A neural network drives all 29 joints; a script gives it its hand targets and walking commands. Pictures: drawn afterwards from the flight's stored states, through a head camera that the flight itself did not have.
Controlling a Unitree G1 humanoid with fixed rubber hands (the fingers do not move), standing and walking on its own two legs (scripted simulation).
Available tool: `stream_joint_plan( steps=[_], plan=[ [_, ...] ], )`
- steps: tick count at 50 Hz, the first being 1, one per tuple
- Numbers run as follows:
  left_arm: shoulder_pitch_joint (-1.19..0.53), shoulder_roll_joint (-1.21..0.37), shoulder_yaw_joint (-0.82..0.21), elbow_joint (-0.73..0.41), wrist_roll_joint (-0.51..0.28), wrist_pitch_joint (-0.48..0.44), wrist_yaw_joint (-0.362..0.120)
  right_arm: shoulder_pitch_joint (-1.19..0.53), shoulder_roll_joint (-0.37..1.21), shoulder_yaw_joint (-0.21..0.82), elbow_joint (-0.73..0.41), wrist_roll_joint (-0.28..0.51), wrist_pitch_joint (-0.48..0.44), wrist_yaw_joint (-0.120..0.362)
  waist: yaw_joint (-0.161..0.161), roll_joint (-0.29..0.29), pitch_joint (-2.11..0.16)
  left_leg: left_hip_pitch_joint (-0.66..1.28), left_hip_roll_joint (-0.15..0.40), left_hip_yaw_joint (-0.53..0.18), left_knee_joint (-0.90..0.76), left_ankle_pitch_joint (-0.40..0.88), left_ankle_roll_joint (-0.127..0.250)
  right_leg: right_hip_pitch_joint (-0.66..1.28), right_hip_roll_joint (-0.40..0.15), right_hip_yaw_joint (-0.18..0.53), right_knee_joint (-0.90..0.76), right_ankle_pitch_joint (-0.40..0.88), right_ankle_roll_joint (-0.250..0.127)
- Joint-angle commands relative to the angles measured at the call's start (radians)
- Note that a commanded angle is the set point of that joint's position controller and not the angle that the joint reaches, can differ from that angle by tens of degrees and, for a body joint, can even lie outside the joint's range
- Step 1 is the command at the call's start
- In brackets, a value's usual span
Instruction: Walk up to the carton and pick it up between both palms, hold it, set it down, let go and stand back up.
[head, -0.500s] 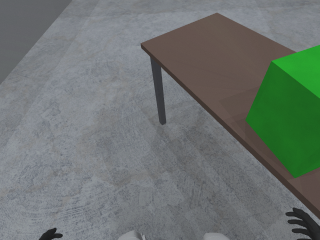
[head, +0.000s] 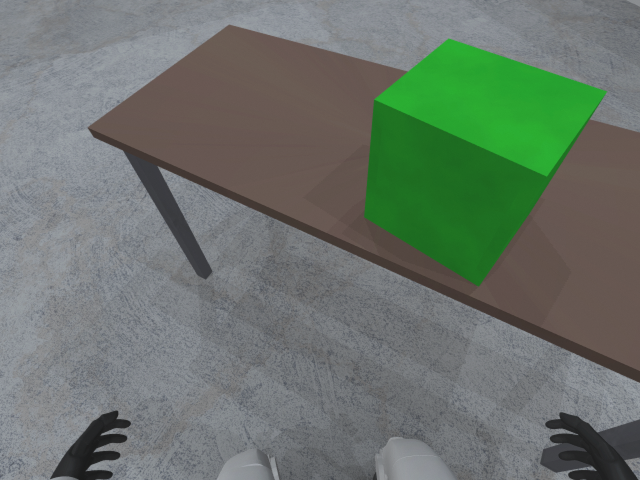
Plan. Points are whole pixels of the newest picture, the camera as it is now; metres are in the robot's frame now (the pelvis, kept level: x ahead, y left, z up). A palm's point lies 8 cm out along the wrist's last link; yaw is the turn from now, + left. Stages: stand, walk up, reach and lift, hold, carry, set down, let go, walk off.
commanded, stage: walk up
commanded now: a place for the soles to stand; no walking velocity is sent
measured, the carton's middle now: (464, 165) +0.50 -0.21 +0.05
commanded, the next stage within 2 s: none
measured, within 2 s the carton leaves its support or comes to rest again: neither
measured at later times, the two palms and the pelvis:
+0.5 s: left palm (121, 400) +0.22 +0.29 -0.08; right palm out of the picture +0.01 -0.29 -0.05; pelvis +0.01 +0.03 +0.01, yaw -21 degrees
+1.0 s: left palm (190, 338) +0.30 +0.21 -0.07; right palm out of the picture -0.05 -0.29 -0.07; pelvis +0.03 +0.02 +0.01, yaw -33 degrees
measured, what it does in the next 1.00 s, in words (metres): steps on the spot, turning right: left foot, then right foot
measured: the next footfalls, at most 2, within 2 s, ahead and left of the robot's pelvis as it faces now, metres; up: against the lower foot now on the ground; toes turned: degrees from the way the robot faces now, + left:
left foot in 0.28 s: +0.14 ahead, +0.12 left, +0.00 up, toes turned -24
right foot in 0.56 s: +0.02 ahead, -0.12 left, +0.00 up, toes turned -31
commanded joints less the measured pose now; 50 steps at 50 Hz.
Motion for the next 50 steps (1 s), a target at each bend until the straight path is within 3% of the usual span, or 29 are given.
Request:
stream_joint_plan(
  steps=[1, 2, 3, 4, 5, 7, 10, 12, 14, 15, 16, 17, 19, 21, 23, 25, 27, 29, 30, 31, 32, 34, 37, 38, 39, 40, 43, 45, 50],
  plan=[
    [0.080, 0.255, 0.103, -0.040, 0.006, -0.023, 0.015, 0.033, -0.215, -0.097, -0.066, 0.022, -0.011, 0.003, 0.048, 0.026, -0.195, -0.064, 0.105, -0.094, 0.042, 0.117, 0.100, 0.300, 0.031, 0.080, -0.303, 0.149, -0.023],
    [0.070, 0.343, 0.123, -0.055, 0.017, -0.021, 0.029, 0.015, -0.155, -0.073, -0.094, 0.018, -0.010, 0.012, 0.066, -0.216, -0.179, -0.276, -0.011, -0.047, 0.218, -0.110, 0.040, 0.349, -0.137, 0.411, -0.378, 0.065, -0.097],
    [0.057, 0.373, 0.135, -0.091, 0.020, -0.028, 0.034, -0.104, -0.190, -0.081, -0.140, 0.038, -0.006, 0.005, 0.125, -0.258, -0.167, -0.351, -0.113, -0.159, 0.305, -0.364, 0.025, 0.213, -0.293, 0.754, -0.471, -0.021, -0.261],
    [0.077, 0.313, 0.132, -0.081, 0.014, -0.033, 0.036, -0.182, -0.224, -0.093, -0.151, 0.039, -0.004, -0.005, 0.150, -0.171, -0.100, -0.341, -0.105, -0.240, 0.375, -0.361, 0.024, 0.133, -0.302, 0.769, -0.506, -0.089, -0.310],
    [0.054, 0.296, 0.123, -0.082, -0.001, -0.037, 0.044, -0.114, -0.227, -0.096, -0.107, 0.048, -0.010, -0.006, 0.109, -0.147, -0.058, -0.357, -0.097, -0.254, 0.366, -0.276, 0.034, 0.159, -0.244, 0.636, -0.470, 0.001, -0.283],
    [-0.026, 0.273, 0.110, -0.086, -0.001, -0.036, 0.055, 0.021, -0.219, -0.090, -0.037, 0.049, -0.030, -0.013, 0.049, -0.221, -0.107, -0.281, -0.077, -0.264, 0.269, -0.178, 0.040, 0.204, -0.166, 0.475, -0.357, 0.333, -0.222],
    [-0.028, 0.224, 0.091, -0.084, -0.006, -0.033, 0.049, 0.030, -0.217, -0.083, 0.001, 0.031, -0.038, -0.031, 0.055, -0.213, -0.151, -0.138, -0.131, -0.227, 0.162, -0.156, 0.038, 0.135, -0.157, 0.444, -0.259, 0.671, -0.224],
    [-0.066, 0.225, 0.090, -0.085, -0.008, -0.025, 0.047, 0.063, -0.186, -0.077, 0.014, 0.036, -0.036, -0.035, 0.025, -0.168, -0.194, 0.007, -0.150, -0.184, -0.004, -0.025, 0.050, 0.081, -0.126, 0.384, -0.186, 0.660, -0.189],
    [-0.090, 0.176, 0.070, -0.085, -0.023, -0.016, 0.046, 0.061, -0.191, -0.079, 0.023, 0.025, -0.040, -0.036, 0.006, -0.128, -0.188, 0.186, -0.173, -0.199, -0.193, 0.140, 0.071, -0.063, -0.070, 0.376, -0.111, 0.483, -0.118],
    [-0.054, 0.139, 0.061, -0.078, -0.027, -0.018, 0.045, 0.039, -0.256, -0.101, 0.008, 0.009, -0.039, -0.041, 0.000, 0.011, -0.193, 0.222, -0.039, -0.409, -0.278, 0.054, 0.116, -0.165, -0.004, 0.357, -0.002, 0.317, -0.065],
    [-0.033, 0.121, 0.065, -0.078, -0.026, -0.015, 0.051, 0.005, -0.327, -0.118, -0.016, 0.011, -0.033, -0.035, 0.006, 0.189, -0.158, 0.120, 0.258, -0.716, -0.449, -0.035, 0.246, -0.197, 0.156, 0.162, 0.234, -0.075, -0.008],
    [-0.031, 0.211, 0.104, -0.065, -0.004, -0.007, 0.064, -0.007, -0.337, -0.125, -0.019, 0.001, -0.027, -0.029, -0.009, 0.183, -0.118, 0.023, 0.370, -0.802, -0.497, -0.135, 0.355, -0.170, 0.109, 0.152, 0.430, -0.206, 0.005],
    [0.002, 0.223, 0.108, -0.027, 0.011, -0.015, 0.057, -0.018, -0.277, -0.106, -0.030, 0.006, -0.031, -0.041, 0.005, 0.035, -0.045, 0.013, 0.241, -0.568, -0.435, -0.028, 0.296, -0.201, 0.073, 0.168, 0.489, -0.083, -0.002],
    [0.032, 0.171, 0.107, -0.024, 0.001, -0.022, 0.034, -0.076, -0.252, -0.094, -0.038, 0.003, -0.032, -0.048, 0.031, 0.148, -0.020, 0.041, 0.155, -0.381, -0.384, 0.096, 0.256, -0.180, 0.024, 0.147, 0.400, -0.032, 0.021],
    [0.032, 0.157, 0.102, -0.027, -0.007, -0.026, 0.020, -0.032, -0.258, -0.105, -0.040, 0.001, -0.026, -0.044, -0.011, 0.235, -0.042, 0.107, 0.135, -0.311, -0.366, 0.073, 0.236, -0.152, 0.002, 0.069, 0.228, -0.076, 0.029],
    [-0.005, 0.142, 0.095, -0.044, -0.006, -0.032, 0.011, 0.000, -0.264, -0.114, -0.042, -0.007, -0.021, -0.037, -0.038, 0.265, -0.085, 0.166, 0.118, -0.245, -0.332, 0.107, 0.225, -0.090, 0.007, 0.022, 0.014, -0.140, 0.016],
    [0.040, 0.141, 0.089, -0.004, -0.005, -0.038, 0.014, -0.007, -0.259, -0.109, -0.044, 0.006, -0.010, -0.028, -0.008, 0.203, -0.122, 0.093, 0.112, -0.185, -0.241, 0.102, 0.187, 0.101, 0.045, -0.043, -0.223, 0.060, -0.007],
    [0.076, 0.219, 0.105, 0.028, 0.010, -0.044, 0.036, 0.028, -0.203, -0.085, -0.032, 0.011, -0.004, -0.013, 0.018, 0.049, -0.169, -0.057, 0.088, -0.133, -0.048, 0.037, 0.109, 0.315, 0.028, 0.095, -0.326, 0.169, -0.021],
    [0.066, 0.289, 0.119, 0.011, 0.021, -0.046, 0.047, -0.009, -0.132, -0.069, -0.062, 0.031, -0.006, -0.002, 0.048, -0.197, -0.187, -0.219, -0.042, -0.070, 0.104, -0.096, 0.029, 0.329, -0.158, 0.454, -0.395, 0.067, -0.116],
    [0.033, 0.310, 0.127, -0.027, 0.026, -0.051, 0.052, -0.089, -0.180, -0.083, -0.075, 0.048, 0.005, -0.014, 0.104, -0.179, -0.157, -0.179, -0.108, -0.189, 0.184, -0.339, 0.027, 0.126, -0.288, 0.665, -0.474, -0.115, -0.262],
    [0.020, 0.274, 0.120, -0.021, 0.025, -0.059, 0.057, -0.121, -0.202, -0.089, -0.066, 0.052, 0.009, -0.018, 0.101, -0.138, -0.097, -0.146, -0.101, -0.241, 0.230, -0.326, 0.031, 0.057, -0.287, 0.667, -0.501, -0.230, -0.286],
    [-0.030, 0.235, 0.101, -0.017, 0.014, -0.062, 0.070, -0.039, -0.174, -0.091, -0.017, 0.054, -0.007, -0.016, 0.057, -0.198, -0.048, -0.159, -0.077, -0.247, 0.112, -0.200, 0.035, 0.098, -0.216, 0.504, -0.433, -0.033, -0.251],
    [-0.120, 0.176, 0.066, -0.008, -0.014, -0.051, 0.057, 0.070, -0.180, -0.091, 0.066, 0.026, -0.036, -0.026, -0.024, -0.166, -0.131, 0.170, -0.127, -0.188, -0.237, 0.063, 0.059, -0.020, -0.120, 0.314, -0.284, 0.232, -0.137],
    [-0.100, 0.130, 0.054, 0.015, -0.020, -0.055, 0.051, 0.068, -0.210, -0.098, 0.087, 0.019, -0.044, -0.031, -0.026, -0.104, -0.158, 0.241, -0.062, -0.288, -0.319, 0.092, 0.087, -0.061, -0.084, 0.260, -0.192, 0.250, -0.084],
    [-0.071, 0.094, 0.043, 0.016, -0.031, -0.055, 0.045, -0.014, -0.272, -0.106, 0.063, 0.012, -0.049, -0.029, 0.014, 0.032, -0.114, 0.120, 0.071, -0.496, -0.427, -0.105, 0.134, -0.055, 0.013, 0.205, -0.104, 0.162, -0.030],
    [-0.035, 0.127, 0.058, 0.046, -0.036, -0.044, 0.052, -0.083, -0.245, -0.095, 0.065, 0.014, -0.044, -0.014, 0.045, 0.025, -0.079, -0.036, 0.123, -0.482, -0.421, -0.180, 0.202, 0.112, 0.028, 0.150, -0.095, 0.046, -0.018],
    [-0.062, 0.169, 0.062, 0.072, -0.024, -0.062, 0.053, -0.121, -0.197, -0.069, 0.059, 0.023, -0.047, 0.001, 0.052, 0.040, -0.063, -0.029, 0.019, -0.300, -0.334, -0.049, 0.102, 0.151, -0.025, 0.254, -0.218, 0.206, -0.056],
    [-0.109, 0.179, 0.058, 0.077, -0.026, -0.074, 0.051, -0.100, -0.200, -0.072, 0.079, 0.039, -0.046, -0.001, 0.010, 0.052, -0.102, 0.088, -0.040, -0.225, -0.282, 0.026, 0.064, 0.066, -0.065, 0.334, -0.257, 0.303, -0.068],
    [-0.091, 0.192, 0.055, 0.138, -0.029, -0.068, 0.063, -0.112, -0.200, -0.080, 0.111, 0.033, -0.038, -0.008, 0.011, -0.014, -0.164, 0.166, 0.002, -0.202, -0.247, 0.178, 0.101, 0.091, -0.029, 0.272, -0.180, 0.415, -0.061]
  ],
)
